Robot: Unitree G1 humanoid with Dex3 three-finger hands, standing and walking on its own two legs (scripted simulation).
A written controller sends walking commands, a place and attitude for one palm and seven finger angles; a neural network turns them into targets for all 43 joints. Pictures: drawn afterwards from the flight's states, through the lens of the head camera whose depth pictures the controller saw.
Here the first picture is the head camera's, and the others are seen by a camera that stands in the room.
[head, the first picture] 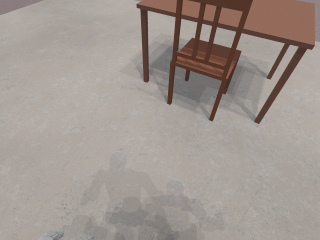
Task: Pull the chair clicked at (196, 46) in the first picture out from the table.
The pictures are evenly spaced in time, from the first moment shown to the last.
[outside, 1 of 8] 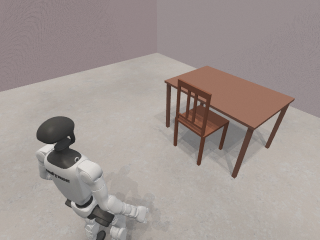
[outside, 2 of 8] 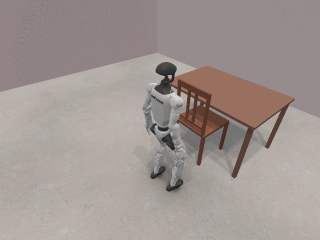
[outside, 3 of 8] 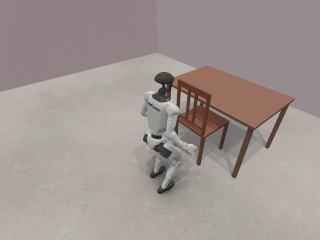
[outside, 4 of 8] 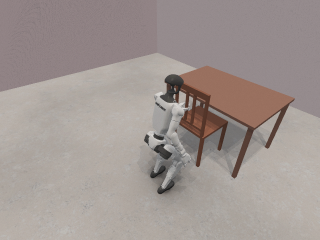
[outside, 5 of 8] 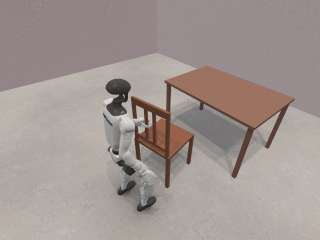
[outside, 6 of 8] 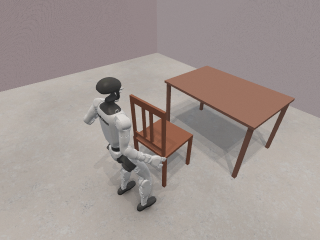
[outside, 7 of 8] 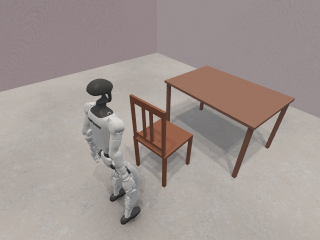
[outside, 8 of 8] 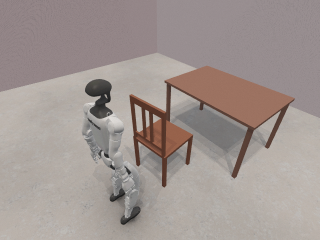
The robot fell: no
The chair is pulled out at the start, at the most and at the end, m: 0.00 0.54 0.53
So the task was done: yes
